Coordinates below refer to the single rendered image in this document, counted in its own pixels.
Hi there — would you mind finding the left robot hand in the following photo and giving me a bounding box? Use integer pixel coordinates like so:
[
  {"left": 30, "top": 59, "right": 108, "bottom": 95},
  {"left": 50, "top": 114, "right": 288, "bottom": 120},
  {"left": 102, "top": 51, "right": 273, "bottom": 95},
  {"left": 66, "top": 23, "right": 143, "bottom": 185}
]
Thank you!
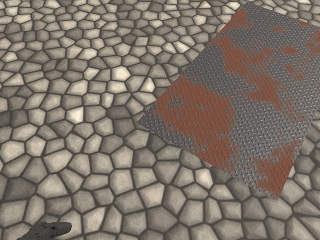
[{"left": 17, "top": 221, "right": 72, "bottom": 240}]

